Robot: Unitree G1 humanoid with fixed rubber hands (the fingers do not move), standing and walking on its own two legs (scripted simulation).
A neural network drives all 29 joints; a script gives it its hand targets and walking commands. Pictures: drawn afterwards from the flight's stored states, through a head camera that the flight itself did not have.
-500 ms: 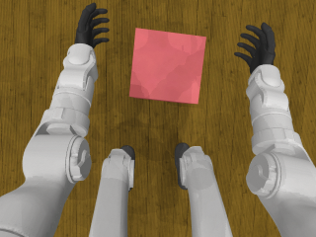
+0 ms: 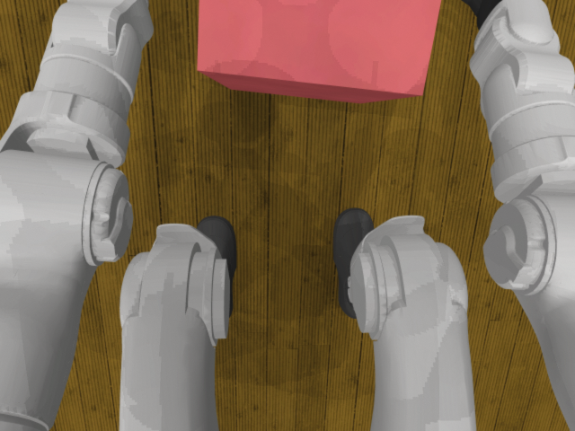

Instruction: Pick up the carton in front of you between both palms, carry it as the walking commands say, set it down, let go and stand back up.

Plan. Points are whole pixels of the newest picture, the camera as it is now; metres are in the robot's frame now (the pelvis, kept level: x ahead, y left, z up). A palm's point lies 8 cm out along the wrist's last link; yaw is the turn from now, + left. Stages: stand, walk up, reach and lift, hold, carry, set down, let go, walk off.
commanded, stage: reach and lift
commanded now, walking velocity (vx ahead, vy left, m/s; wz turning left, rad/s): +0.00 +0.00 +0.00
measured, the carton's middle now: (311, 3) +0.55 -0.04 -0.26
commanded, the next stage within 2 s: none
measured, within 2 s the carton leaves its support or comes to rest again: leaves its support in 0.92 s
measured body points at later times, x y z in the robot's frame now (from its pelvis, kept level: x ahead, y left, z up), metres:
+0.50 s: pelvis +0.01 +0.00 -0.02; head +0.38 +0.00 +0.23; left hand +0.58 +0.13 -0.20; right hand +0.55 -0.21 -0.20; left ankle +0.11 +0.13 -0.35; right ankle +0.12 -0.13 -0.35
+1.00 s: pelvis +0.01 +0.00 -0.02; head +0.36 +0.00 +0.26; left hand +0.57 +0.11 -0.17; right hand +0.55 -0.19 -0.16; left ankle +0.11 +0.13 -0.35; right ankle +0.12 -0.13 -0.35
